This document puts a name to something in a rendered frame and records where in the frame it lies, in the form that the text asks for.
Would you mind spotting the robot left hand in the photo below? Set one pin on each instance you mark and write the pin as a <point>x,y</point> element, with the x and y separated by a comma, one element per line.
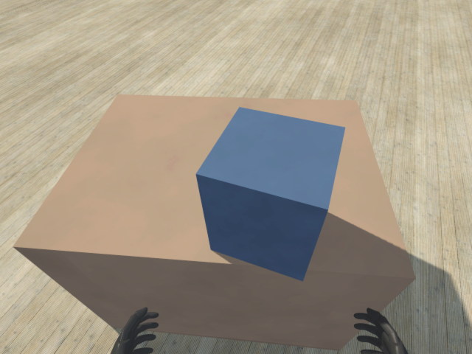
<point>128,339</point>

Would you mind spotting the robot right hand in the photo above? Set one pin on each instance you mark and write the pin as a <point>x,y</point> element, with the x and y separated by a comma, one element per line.
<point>387,341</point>

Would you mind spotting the pedestal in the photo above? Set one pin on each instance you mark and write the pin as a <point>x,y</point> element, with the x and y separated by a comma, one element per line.
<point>124,229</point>

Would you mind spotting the carton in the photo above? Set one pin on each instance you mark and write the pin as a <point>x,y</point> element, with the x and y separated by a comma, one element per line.
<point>265,189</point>

